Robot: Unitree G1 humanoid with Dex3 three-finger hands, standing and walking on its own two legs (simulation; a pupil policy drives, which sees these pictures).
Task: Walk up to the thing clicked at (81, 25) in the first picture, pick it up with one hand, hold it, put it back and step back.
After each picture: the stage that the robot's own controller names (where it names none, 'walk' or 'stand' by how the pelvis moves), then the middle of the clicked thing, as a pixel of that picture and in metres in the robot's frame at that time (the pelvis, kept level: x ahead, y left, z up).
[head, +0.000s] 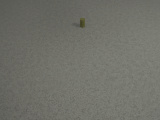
stand; (82, 22) +1.82 +0.02 -0.72
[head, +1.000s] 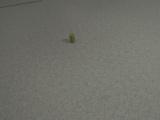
walk; (72, 38) +1.64 +0.27 -0.70
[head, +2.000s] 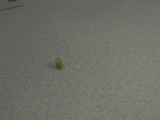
walk; (59, 64) +1.06 +0.35 -0.72
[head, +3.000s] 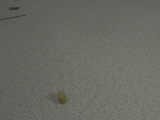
walk; (62, 98) +0.67 +0.26 -0.72
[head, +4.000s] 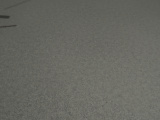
walk; out of the picture +0.45 +0.17 -0.70
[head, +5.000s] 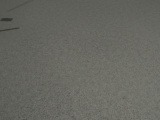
stand; out of the picture +0.40 +0.20 -0.72
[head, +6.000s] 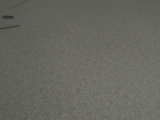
stand; out of the picture +0.39 +0.20 -0.72
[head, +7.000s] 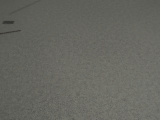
stand; out of the picture +0.39 +0.21 -0.73
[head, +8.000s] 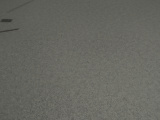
stand; out of the picture +0.38 +0.21 -0.73
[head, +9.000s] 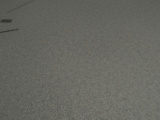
go down; out of the picture +0.38 +0.21 -0.73
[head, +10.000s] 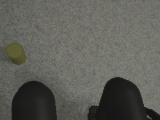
go down; (17, 54) +0.47 +0.24 -0.30
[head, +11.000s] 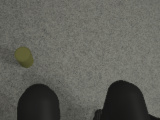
close in; (24, 58) +0.46 +0.24 -0.31
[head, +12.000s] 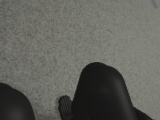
close in; out of the picture +0.44 +0.28 -0.22
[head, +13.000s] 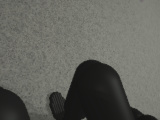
close; out of the picture +0.44 +0.30 -0.23
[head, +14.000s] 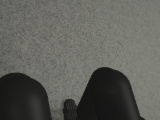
lift; out of the picture +0.38 +0.27 -0.19
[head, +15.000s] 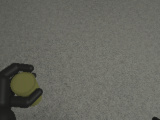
lift; (28, 90) +0.33 +0.19 +0.00
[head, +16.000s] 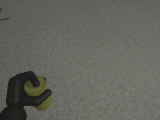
hold; (39, 94) +0.33 +0.16 +0.00
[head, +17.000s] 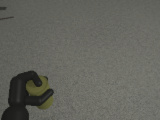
hold; (40, 93) +0.33 +0.17 +0.00
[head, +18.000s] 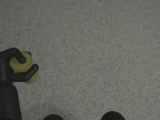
crouch; (26, 68) +0.41 +0.20 -0.06
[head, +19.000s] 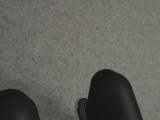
lower; out of the picture +0.48 +0.29 -0.14
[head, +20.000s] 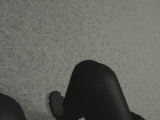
lower; out of the picture +0.44 +0.31 -0.23
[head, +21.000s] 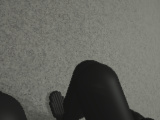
lower; out of the picture +0.44 +0.31 -0.23
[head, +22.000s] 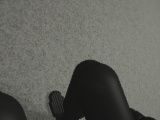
lower; out of the picture +0.44 +0.31 -0.23
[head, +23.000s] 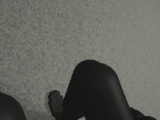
lower; out of the picture +0.44 +0.31 -0.23
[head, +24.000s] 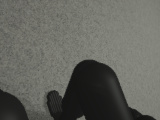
open; out of the picture +0.44 +0.29 -0.24
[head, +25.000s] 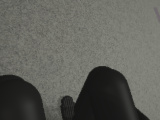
stand; out of the picture +0.45 +0.28 -0.25
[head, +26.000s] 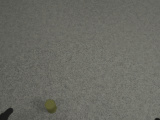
stand; (51, 106) +0.42 +0.20 -0.58
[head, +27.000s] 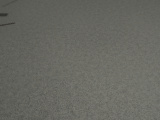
stand; out of the picture +0.40 +0.20 -0.66
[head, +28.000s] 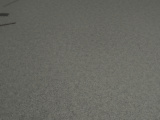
stand; out of the picture +0.40 +0.19 -0.67
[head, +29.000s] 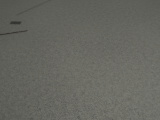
stand; out of the picture +0.43 +0.18 -0.72
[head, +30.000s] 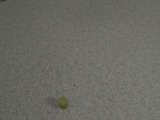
walk; (63, 103) +0.49 +0.16 -0.70
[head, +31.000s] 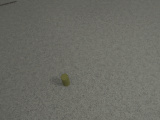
walk; (65, 80) +0.75 +0.22 -0.70
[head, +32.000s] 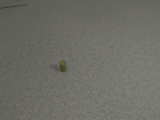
stand; (63, 66) +1.05 +0.23 -0.70
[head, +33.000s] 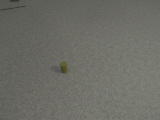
stand; (63, 67) +1.04 +0.22 -0.72
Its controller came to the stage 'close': yes
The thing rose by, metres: 0.72
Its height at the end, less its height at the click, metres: +0.00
